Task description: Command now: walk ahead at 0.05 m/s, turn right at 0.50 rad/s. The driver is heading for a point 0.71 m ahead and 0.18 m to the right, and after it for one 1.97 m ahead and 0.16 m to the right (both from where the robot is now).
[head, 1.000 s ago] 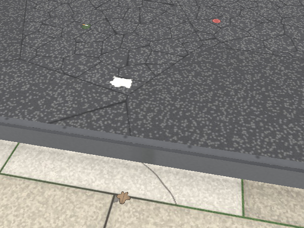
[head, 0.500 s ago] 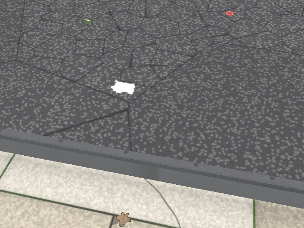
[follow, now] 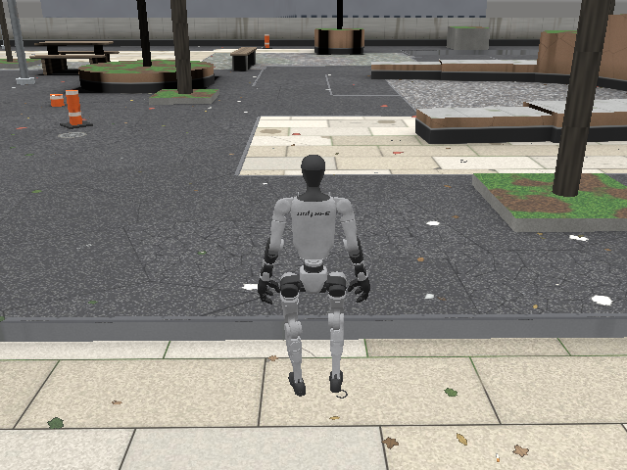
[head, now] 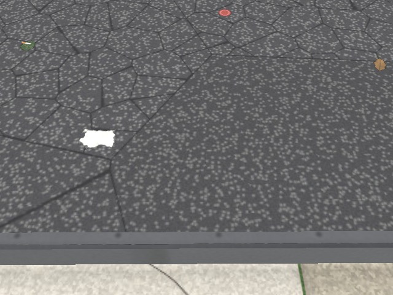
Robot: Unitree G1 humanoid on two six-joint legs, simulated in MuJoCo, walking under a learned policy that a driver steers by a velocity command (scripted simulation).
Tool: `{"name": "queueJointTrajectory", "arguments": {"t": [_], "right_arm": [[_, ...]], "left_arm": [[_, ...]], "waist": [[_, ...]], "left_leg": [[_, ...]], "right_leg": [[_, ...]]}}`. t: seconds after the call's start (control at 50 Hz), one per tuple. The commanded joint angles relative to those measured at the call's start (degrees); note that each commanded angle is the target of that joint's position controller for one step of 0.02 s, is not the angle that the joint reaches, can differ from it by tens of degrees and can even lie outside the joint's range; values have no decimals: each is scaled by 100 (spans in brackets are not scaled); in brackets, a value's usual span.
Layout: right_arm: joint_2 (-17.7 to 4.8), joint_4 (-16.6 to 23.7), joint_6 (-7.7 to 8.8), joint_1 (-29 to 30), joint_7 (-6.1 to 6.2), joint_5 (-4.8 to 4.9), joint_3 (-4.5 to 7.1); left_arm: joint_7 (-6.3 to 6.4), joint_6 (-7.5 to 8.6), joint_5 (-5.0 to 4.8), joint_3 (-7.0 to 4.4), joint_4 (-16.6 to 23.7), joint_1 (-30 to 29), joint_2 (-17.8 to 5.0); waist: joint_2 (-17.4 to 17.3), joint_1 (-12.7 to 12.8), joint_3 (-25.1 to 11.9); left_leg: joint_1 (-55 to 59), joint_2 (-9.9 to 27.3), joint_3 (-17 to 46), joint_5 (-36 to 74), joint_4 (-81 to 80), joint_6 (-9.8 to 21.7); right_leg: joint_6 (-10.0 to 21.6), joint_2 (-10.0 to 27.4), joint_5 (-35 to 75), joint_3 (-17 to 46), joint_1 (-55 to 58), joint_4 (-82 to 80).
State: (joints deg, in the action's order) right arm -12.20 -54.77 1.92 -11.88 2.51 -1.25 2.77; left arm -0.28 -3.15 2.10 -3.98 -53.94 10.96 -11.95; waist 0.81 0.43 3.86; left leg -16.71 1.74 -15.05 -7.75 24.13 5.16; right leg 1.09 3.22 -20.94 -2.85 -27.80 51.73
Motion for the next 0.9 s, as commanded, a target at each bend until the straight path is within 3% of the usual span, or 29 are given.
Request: {"name": "queueJointTrajectory", "arguments": {"t": [0.02, 0.08, 0.12, 0.14, 0.16, 0.18, 0.2, 0.22, 0.24, 0.26, 0.28, 0.32, 0.4, 0.48, 0.52, 0.56, 0.6, 0.62, 0.64, 0.66, 0.68, 0.7, 0.72, 0.76, 0.9], "right_arm": [[-893, 315, -29, -15, -2, -17, 191], [-1033, 326, -133, -54, -29, -28, 245], [-1105, 309, -207, -86, -50, -20, 292], [-979, 259, -268, -277, -87, -42, 299], [-472, 577, -301, -316, -128, 9, 194], [-599, 757, -363, 403, -46, -29, 185], [-584, 771, -394, 378, -62, 27, 180], [-611, 699, -364, 231, -90, 74, 193], [-691, 665, -319, 167, -100, 37, 222], [-758, 601, -302, 54, -117, -61, 244], [-761, 598, -296, 25, -135, -85, 256], [-676, 667, -308, 78, -132, -30, 238], [-657, 854, -356, 337, -80, 30, 196], [-681, 1028, -338, 454, -53, 72, 159], [-717, 1069, -293, 369, -90, 45, 144], [-703, 1099, -243, 295, -132, 34, 125], [-544, 939, -153, -293, -114, 51, 82], [-714, 850, -80, -641, -60, 7, 108], [-1230, 848, -14, -1038, -10, -93, 180], [-1728, 785, -5, -879, -48, -181, 324], [-1385, 788, 24, -617, -80, -125, 260], [-1073, 823, 73, -290, -117, -15, 185], [-967, 848, 120, -154, -144, 28, 162], [-827, 704, 229, -432, -166, 41, 132], [-749, 168, 353, -1434, -244, 45, 141]], "left_arm": [[-55, -34, -29, -50, 341, 217, -314], [-97, -5, -69, -58, 522, 154, -342], [-88, 78, -80, -65, 513, 493, -375], [-57, 154, -60, -120, 492, 640, -611], [22, 185, -37, -288, 656, 546, -1414], [102, 188, -21, -366, 549, 811, -1556], [165, 190, -44, -323, 538, 681, -1334], [179, 180, -86, -276, 612, 322, -1175], [168, 174, -117, -254, 728, 17, -1125], [158, 188, -153, -221, 819, -128, -1009], [130, 208, -175, -199, 851, -85, -941], [108, 249, -195, -219, 815, 127, -1012], [128, 235, -148, -260, 763, 442, -1170], [100, 189, -111, -305, 826, 394, -1339], [61, 165, -83, -318, 837, 378, -1357], [16, 140, -39, -296, 864, 206, -1294], [9, 128, -84, -261, 918, -158, -1200], [43, 177, -116, -180, 969, -194, -914], [53, 263, -203, -11, 1113, -192, -345], [58, 332, -50, -95, 1187, -406, -808], [26, 382, 1, -138, 1105, -277, -983], [-46, 423, -19, -151, 923, -8, -1019], [-104, 446, 1, -157, 795, 156, -1035], [-201, 467, 76, -131, 728, 54, -937], [-297, 508, 37, 69, 1081, -1247, -525]], "waist": [[-630, -7, -678], [-654, -72, -645], [-416, 106, -633], [208, 153, -514], [1833, -7, -333], [1274, 348, -10], [774, 119, -47], [586, -70, -72], [619, -168, -198], [633, -181, -384], [494, -162, -601], [332, -97, -734], [558, 113, -641], [587, 175, -639], [603, 179, -791], [725, 104, -622], [501, -363, -405], [-77, -516, -357], [-1426, -600, -592], [-1225, -488, 108], [-775, -211, 449], [-655, 22, 531], [-735, 86, 423], [-735, -44, 209], [-704, -480, 231]], "left_leg": [[209, 1782, 1164, -399, -1066, 789], [344, 1910, 1103, -560, -804, 621], [54, 1807, 801, -478, -232, 184], [-245, 1472, 459, -809, 595, -223], [-1612, 424, -5, -2417, 1964, -747], [-1864, 70, 907, -2678, 2907, -799], [-1808, 110, 1286, -2243, 3283, -789], [-1781, 109, 1425, -1746, 3310, -739], [-1820, 63, 1484, -1431, 3355, -678], [-1779, 13, 1470, -1248, 3521, -662], [-1727, -30, 1488, -1213, 3661, -669], [-1760, -28, 1560, -1218, 3602, -724], [-1764, -71, 1647, -1410, 2916, -781], [-1299, -199, 1707, -1577, 2319, -716], [-879, -268, 1648, -1692, 1990, -647], [-293, -356, 1549, -1781, 1431, -525], [1161, -449, 1360, -1138, 66, -355], [1879, -11, 1912, -1503, -586, -233], [2343, 1586, 4007, -3253, -1595, 111], [1454, 2092, 5250, -3969, -2083, 563], [1104, 1959, 5004, -3919, -2066, 662], [1105, 1576, 4355, -3377, -2020, 497], [1246, 1259, 3764, -2687, -1999, 346], [1551, 986, 3083, -1587, -1919, 343], [2068, 953, 2394, 357, -1799, 557]], "right_leg": [[36, -42, -124, -156, 588, -409], [136, -127, -329, -279, 842, -1040], [292, -238, 285, -224, 1574, -2191], [440, 92, 480, 510, 1842, -3233], [1011, 1676, 1478, 2841, 2149, -3794], [1543, 1859, 2327, 2955, 1616, -3822], [1507, 1504, 2377, 2418, 1575, -3676], [1303, 1148, 2241, 2024, 1579, -3624], [1165, 906, 2365, 1827, 1777, -3569], [1174, 780, 2873, 1675, 1952, -3462], [1213, 761, 3337, 1657, 2130, -3360], [1275, 783, 3670, 1732, 2381, -3251], [1363, 817, 3281, 2131, 2569, -3216], [1387, 787, 3072, 2485, 2309, -3118], [1386, 676, 1374, 2703, 2088, -3309], [1306, 529, -317, 2888, 1556, -3496], [1003, 161, -1114, 2731, 501, -3256], [701, -227, -1423, 2389, -195, -2648], [341, -1032, -1438, 1298, -849, -909], [323, -1137, -951, 1196, -1391, -194], [347, -822, -443, 1505, -1279, 160], [273, -702, -30, 1429, -1171, 244], [176, -667, 246, 1267, -1067, 302], [51, -558, 672, 997, -1092, 512], [-234, -49, 1208, 99, -1451, -516]]}}
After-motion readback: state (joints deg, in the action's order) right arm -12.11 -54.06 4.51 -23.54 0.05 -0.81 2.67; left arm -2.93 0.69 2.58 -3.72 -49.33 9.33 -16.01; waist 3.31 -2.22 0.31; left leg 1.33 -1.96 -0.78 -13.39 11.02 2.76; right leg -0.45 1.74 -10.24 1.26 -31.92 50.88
